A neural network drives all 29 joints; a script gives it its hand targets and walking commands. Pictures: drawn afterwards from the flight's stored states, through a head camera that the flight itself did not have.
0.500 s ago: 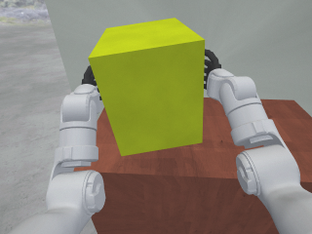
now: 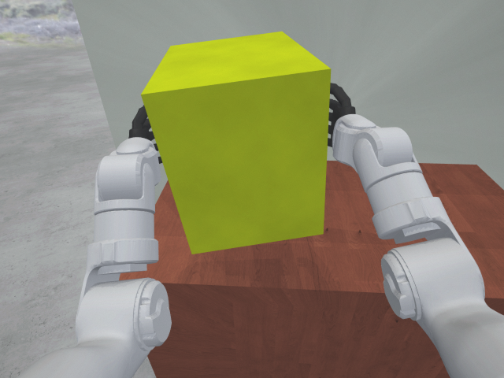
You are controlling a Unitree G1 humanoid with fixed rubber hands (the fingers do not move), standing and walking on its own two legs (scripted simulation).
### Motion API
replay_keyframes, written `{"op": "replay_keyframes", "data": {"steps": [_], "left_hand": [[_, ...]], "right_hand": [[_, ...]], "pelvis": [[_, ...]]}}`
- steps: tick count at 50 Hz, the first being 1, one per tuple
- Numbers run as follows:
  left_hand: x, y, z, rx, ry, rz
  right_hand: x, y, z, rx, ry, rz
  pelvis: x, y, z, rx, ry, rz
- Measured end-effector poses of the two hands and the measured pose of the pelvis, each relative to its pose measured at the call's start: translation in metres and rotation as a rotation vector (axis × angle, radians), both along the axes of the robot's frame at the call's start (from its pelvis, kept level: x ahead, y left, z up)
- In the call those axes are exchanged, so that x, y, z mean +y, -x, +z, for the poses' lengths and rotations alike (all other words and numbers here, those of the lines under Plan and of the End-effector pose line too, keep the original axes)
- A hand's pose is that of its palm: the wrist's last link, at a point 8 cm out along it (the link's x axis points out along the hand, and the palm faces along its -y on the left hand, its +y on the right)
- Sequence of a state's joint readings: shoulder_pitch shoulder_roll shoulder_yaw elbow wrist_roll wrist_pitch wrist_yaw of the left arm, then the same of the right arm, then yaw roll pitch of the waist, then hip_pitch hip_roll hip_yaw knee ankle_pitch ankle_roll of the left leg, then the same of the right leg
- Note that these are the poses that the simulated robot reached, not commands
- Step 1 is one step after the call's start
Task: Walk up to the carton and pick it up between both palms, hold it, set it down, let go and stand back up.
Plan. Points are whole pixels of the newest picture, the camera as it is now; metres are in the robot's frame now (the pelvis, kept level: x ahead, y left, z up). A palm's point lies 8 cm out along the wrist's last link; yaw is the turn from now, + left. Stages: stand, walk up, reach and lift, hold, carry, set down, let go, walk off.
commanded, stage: hold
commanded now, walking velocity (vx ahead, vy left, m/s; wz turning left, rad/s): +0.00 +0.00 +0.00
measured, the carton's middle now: (241, 132) +0.43 +0.01 +0.25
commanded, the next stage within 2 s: set down in 1.58 s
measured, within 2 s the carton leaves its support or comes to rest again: neither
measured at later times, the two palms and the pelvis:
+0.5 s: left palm (144, 151) +0.35 +0.15 +0.26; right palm (347, 128) +0.35 -0.15 +0.29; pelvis -0.01 +0.00 +0.00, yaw +0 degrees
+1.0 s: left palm (147, 149) +0.36 +0.15 +0.26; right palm (349, 129) +0.36 -0.15 +0.29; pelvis -0.01 +0.00 +0.00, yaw +0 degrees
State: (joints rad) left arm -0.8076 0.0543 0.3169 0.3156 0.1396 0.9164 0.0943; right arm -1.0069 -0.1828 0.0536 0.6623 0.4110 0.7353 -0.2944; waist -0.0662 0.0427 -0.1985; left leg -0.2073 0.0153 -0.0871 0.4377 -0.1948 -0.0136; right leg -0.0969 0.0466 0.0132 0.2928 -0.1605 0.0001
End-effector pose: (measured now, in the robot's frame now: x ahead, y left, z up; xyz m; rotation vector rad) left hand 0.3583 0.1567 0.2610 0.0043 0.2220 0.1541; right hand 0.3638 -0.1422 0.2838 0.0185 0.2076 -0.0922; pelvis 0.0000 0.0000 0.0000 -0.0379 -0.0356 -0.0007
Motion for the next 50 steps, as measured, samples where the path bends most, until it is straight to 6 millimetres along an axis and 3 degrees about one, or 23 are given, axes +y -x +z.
{"op": "replay_keyframes", "data": {"steps": [29, 50], "left_hand": [[-0.004, 0.006, 0.001, 0.012, 0.000, -0.020], [-0.008, 0.001, 0.003, 0.022, -0.020, -0.025]], "right_hand": [[-0.004, 0.010, 0.006, 0.013, -0.007, -0.022], [-0.008, 0.007, 0.003, 0.023, -0.008, -0.023]], "pelvis": [[-0.001, 0.013, -0.001, 0.015, -0.002, -0.005], [0.001, 0.012, -0.001, 0.024, -0.003, -0.003]]}}
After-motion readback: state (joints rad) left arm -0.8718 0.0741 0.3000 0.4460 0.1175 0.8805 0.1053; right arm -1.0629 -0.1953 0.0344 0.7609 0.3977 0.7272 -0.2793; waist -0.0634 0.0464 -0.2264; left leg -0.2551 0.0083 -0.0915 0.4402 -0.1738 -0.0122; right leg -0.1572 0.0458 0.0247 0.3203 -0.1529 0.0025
